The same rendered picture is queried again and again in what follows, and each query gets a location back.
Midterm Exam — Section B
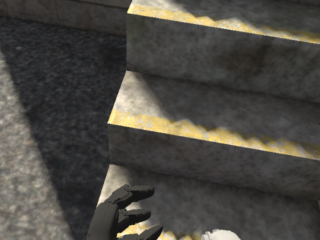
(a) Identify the right robot thigh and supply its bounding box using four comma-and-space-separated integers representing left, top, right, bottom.
201, 230, 241, 240

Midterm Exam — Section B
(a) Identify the left robot hand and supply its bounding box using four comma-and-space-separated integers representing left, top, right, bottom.
85, 184, 163, 240

